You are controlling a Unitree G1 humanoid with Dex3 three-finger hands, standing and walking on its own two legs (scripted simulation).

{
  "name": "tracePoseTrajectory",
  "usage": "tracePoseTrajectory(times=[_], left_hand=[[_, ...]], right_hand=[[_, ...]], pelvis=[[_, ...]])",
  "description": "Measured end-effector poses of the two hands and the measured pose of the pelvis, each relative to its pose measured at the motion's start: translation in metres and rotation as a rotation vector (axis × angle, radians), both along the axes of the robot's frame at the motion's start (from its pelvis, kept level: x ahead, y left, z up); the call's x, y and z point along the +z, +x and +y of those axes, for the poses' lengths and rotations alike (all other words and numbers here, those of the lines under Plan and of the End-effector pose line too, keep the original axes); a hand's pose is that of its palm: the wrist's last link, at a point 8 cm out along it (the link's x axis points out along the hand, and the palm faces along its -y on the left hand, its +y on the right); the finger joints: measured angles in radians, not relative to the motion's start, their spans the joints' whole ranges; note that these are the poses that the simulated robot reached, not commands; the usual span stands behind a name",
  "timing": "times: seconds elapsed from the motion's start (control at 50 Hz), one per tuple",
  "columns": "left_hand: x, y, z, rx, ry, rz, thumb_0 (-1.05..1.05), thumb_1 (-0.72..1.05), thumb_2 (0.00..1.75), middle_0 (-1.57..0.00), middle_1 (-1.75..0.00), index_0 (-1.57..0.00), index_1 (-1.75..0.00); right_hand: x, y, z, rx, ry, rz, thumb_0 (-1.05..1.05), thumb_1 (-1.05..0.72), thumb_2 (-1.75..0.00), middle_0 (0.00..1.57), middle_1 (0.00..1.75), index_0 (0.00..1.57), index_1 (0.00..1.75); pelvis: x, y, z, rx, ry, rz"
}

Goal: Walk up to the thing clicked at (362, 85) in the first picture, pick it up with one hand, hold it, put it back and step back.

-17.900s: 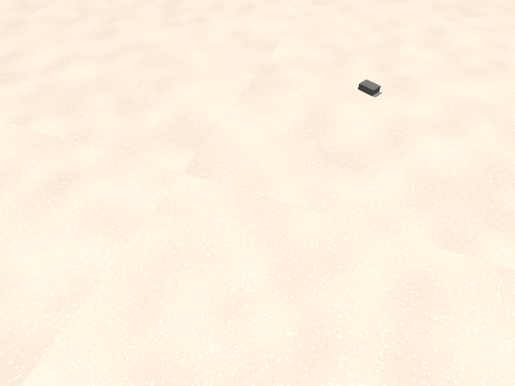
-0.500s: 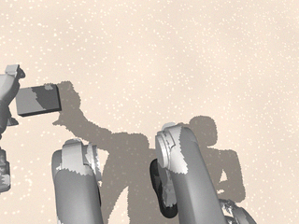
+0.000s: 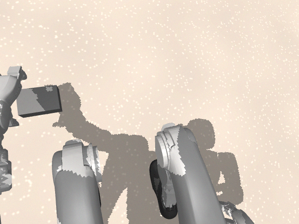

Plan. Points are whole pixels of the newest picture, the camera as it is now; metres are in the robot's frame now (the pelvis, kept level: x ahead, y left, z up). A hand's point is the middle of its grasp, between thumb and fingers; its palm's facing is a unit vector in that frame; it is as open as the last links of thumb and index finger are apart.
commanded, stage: rise first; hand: left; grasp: from above
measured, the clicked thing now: (40, 101) +0.48 +0.28 -0.30
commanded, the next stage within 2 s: approach in 0.06 s
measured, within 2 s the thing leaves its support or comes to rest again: neither
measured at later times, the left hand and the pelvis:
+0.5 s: hand (28, 93) +0.46 +0.27 -0.17, palm faces -0.45 -0.05 -0.89, open 13.6 cm; pelvis +0.00 +0.00 +0.00, yaw +0 degrees
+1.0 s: hand (18, 96) +0.46 +0.30 -0.18, palm faces -0.48 -0.07 -0.88, open 13.5 cm; pelvis +0.00 +0.00 -0.01, yaw +0 degrees
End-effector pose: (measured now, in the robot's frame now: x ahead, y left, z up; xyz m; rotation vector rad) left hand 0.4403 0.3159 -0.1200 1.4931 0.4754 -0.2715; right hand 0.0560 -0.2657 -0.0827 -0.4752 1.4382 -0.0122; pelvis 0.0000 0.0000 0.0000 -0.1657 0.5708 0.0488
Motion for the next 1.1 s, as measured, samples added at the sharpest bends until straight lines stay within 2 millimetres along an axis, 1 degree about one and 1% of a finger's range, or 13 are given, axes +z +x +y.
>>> tracePoseTrajectory(times=[0.24, 0.32, 0.4, 0.5, 0.58, 0.64, 0.72, 0.78, 0.84, 0.9, 0.94, 1.02, 1.1], left_hand=[[0.001, 0.000, 0.000, 0.000, 0.001, -0.005, 0.00, -0.46, 0.97, -0.18, -0.91, -0.17, -0.93], [0.004, 0.001, -0.005, -0.015, 0.008, -0.008, 0.00, -0.46, 0.97, -0.17, -0.93, -0.17, -0.94], [0.006, 0.009, -0.017, -0.039, 0.006, -0.010, 0.00, -0.46, 0.97, -0.17, -0.94, -0.16, -0.96], [0.005, 0.026, -0.042, -0.066, -0.010, -0.018, 0.00, -0.46, 0.97, -0.16, -0.96, -0.16, -0.97], [0.000, 0.039, -0.058, -0.063, -0.020, -0.030, 0.00, -0.46, 0.98, -0.16, -0.97, -0.16, -0.98], [-0.005, 0.044, -0.064, -0.046, -0.016, -0.038, 0.00, -0.46, 0.98, -0.16, -0.97, -0.16, -0.98], [-0.010, 0.042, -0.060, -0.017, 0.004, -0.036, 0.00, -0.45, 0.99, -0.16, -0.96, -0.17, -0.97], [-0.012, 0.036, -0.049, 0.019, 0.018, -0.022, 0.00, -0.45, 0.99, -0.17, -0.95, -0.17, -0.97], [-0.012, 0.028, -0.035, 0.040, 0.031, 0.003, 0.00, -0.45, 0.98, -0.18, -0.95, -0.17, -0.96], [-0.009, 0.023, -0.022, 0.049, 0.030, 0.020, 0.00, -0.45, 0.98, -0.18, -0.94, -0.17, -0.96], [-0.007, 0.022, -0.018, 0.035, 0.025, 0.029, 0.00, -0.45, 0.98, -0.18, -0.94, -0.17, -0.96], [-0.004, 0.023, -0.020, -0.011, -0.002, 0.024, 0.00, -0.46, 0.99, -0.17, -0.96, -0.17, -0.97], [-0.009, 0.023, -0.027, -0.046, -0.029, 0.022, 0.00, -0.47, 1.00, -0.16, -0.98, -0.16, -0.98]], right_hand=[[-0.001, -0.001, -0.002, 0.004, 0.007, -0.005, 0.01, -0.91, -0.90, 0.20, 0.30, 0.20, 0.30], [-0.002, 0.000, -0.003, 0.003, 0.011, -0.005, 0.01, -0.91, -0.90, 0.20, 0.30, 0.20, 0.30], [-0.001, 0.000, -0.003, 0.008, 0.009, -0.008, 0.01, -0.91, -0.89, 0.20, 0.30, 0.20, 0.30], [0.002, -0.003, -0.005, 0.010, -0.001, -0.016, 0.01, -0.91, -0.89, 0.20, 0.30, 0.20, 0.30], [0.005, -0.013, -0.007, 0.000, -0.012, -0.014, 0.01, -0.91, -0.89, 0.20, 0.30, 0.20, 0.30], [0.005, -0.023, -0.007, -0.017, -0.011, -0.001, 0.01, -0.91, -0.89, 0.20, 0.30, 0.20, 0.30], [0.002, -0.035, -0.005, -0.039, 0.009, 0.027, 0.01, -0.91, -0.89, 0.20, 0.30, 0.20, 0.30], [-0.002, -0.040, -0.003, -0.046, 0.031, 0.045, 0.01, -0.91, -0.89, 0.20, 0.30, 0.20, 0.30], [-0.006, -0.042, -0.002, -0.044, 0.045, 0.059, 0.01, -0.91, -0.89, 0.20, 0.30, 0.20, 0.30], [-0.008, -0.037, -0.002, -0.030, 0.048, 0.064, 0.01, -0.91, -0.89, 0.20, 0.30, 0.20, 0.30], [-0.009, -0.033, -0.003, -0.021, 0.041, 0.062, 0.01, -0.91, -0.89, 0.20, 0.30, 0.20, 0.30], [-0.005, -0.022, -0.005, -0.002, 0.019, 0.047, 0.01, -0.91, -0.89, 0.20, 0.30, 0.20, 0.30], [0.003, -0.010, -0.006, 0.021, -0.009, 0.016, 0.01, -0.91, -0.89, 0.20, 0.30, 0.20, 0.30]], pelvis=[[-0.001, 0.000, -0.001, 0.000, 0.004, -0.001], [0.000, 0.000, -0.002, 0.001, 0.009, 0.003], [0.001, 0.000, -0.003, 0.001, 0.013, 0.008], [0.001, 0.000, -0.004, -0.003, 0.013, 0.009], [-0.002, -0.001, -0.005, -0.012, 0.009, 0.005], [-0.004, 0.000, -0.005, -0.016, 0.009, 0.004], [-0.006, 0.000, -0.006, -0.019, 0.013, 0.003], [-0.007, 0.000, -0.006, -0.019, 0.016, -0.001], [-0.007, 0.000, -0.007, -0.017, 0.018, -0.004], [-0.008, 0.000, -0.007, -0.014, 0.017, -0.008], [-0.008, -0.001, -0.006, -0.011, 0.014, -0.010], [-0.006, 0.000, -0.004, -0.008, 0.004, -0.009], [-0.004, 0.000, -0.003, -0.008, -0.007, -0.011]])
